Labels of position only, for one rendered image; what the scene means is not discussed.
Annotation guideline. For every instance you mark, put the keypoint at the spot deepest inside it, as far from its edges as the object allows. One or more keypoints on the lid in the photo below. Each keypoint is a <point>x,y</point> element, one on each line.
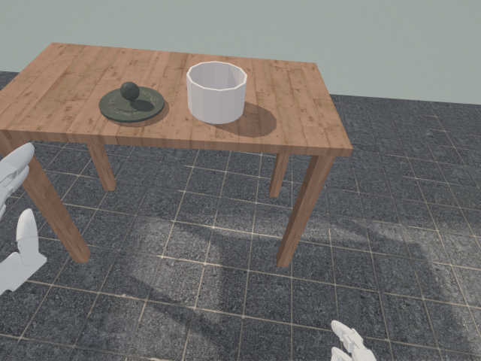
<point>147,105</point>

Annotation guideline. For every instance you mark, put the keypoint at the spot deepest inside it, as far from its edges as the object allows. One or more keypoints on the left robot hand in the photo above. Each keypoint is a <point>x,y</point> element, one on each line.
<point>17,268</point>

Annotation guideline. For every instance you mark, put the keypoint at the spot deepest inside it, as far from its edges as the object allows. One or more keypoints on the knob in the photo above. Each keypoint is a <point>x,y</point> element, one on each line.
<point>129,91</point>

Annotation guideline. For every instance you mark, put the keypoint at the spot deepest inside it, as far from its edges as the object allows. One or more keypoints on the pot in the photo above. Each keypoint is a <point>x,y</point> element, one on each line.
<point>216,91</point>

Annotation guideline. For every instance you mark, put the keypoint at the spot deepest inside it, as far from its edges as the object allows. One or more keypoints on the right robot hand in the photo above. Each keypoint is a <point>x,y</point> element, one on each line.
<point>353,343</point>

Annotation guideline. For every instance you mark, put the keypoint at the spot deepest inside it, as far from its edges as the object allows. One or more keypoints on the table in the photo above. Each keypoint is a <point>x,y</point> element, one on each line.
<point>287,110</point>

